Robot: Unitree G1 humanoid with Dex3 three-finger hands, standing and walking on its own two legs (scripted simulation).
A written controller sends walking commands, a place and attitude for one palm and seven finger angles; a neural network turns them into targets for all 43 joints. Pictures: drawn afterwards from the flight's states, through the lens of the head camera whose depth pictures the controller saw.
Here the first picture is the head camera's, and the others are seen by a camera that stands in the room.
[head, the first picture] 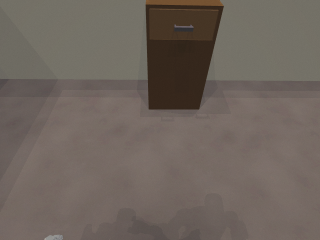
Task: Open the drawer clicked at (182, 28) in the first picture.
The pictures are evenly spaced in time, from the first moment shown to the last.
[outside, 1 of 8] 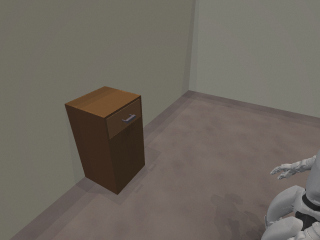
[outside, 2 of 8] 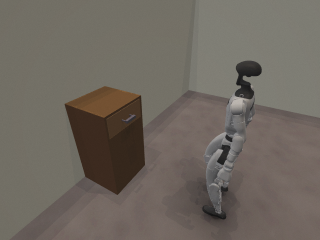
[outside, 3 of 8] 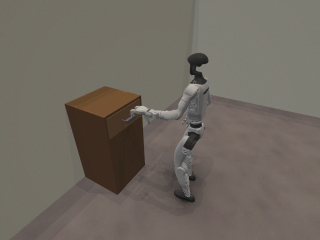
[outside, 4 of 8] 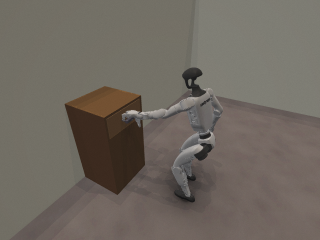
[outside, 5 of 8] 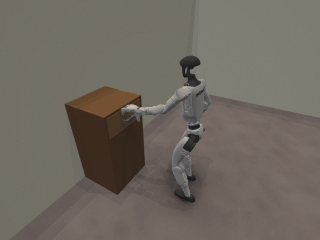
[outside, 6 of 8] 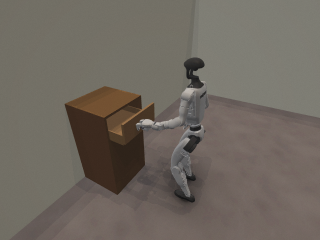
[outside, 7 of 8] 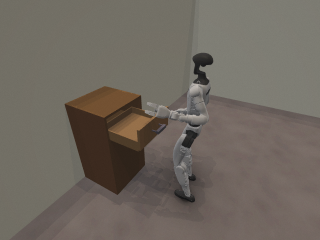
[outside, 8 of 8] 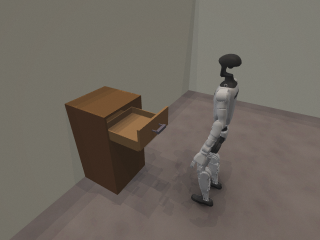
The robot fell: no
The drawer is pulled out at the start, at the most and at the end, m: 0.00 0.30 0.30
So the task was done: yes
